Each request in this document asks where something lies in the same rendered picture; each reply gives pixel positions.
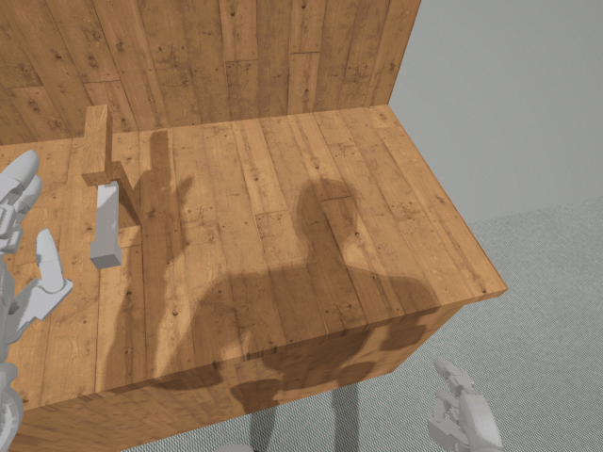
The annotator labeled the right robot hand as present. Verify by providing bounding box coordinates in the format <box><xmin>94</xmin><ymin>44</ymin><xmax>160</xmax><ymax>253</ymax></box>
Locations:
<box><xmin>428</xmin><ymin>358</ymin><xmax>504</xmax><ymax>452</ymax></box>

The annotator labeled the counter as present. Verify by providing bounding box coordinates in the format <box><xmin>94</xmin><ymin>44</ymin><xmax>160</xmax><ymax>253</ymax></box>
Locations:
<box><xmin>0</xmin><ymin>0</ymin><xmax>509</xmax><ymax>452</ymax></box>

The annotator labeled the left robot hand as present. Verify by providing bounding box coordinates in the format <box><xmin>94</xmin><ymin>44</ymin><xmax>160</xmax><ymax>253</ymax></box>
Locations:
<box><xmin>0</xmin><ymin>150</ymin><xmax>73</xmax><ymax>363</ymax></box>

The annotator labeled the left robot forearm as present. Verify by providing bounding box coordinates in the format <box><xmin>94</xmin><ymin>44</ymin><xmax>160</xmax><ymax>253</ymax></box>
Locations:
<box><xmin>0</xmin><ymin>363</ymin><xmax>24</xmax><ymax>452</ymax></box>

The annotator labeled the tap lever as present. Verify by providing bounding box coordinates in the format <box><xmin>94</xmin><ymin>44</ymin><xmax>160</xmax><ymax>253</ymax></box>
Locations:
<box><xmin>90</xmin><ymin>181</ymin><xmax>122</xmax><ymax>269</ymax></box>

